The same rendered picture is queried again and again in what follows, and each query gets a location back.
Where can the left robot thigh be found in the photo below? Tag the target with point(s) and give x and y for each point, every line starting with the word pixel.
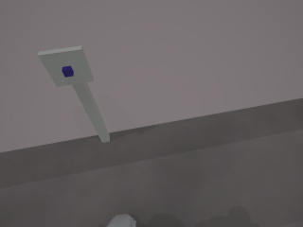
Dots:
pixel 122 221

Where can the button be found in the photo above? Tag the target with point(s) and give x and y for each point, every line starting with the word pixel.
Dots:
pixel 68 71

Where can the panel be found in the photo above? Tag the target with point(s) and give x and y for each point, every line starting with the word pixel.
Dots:
pixel 54 60

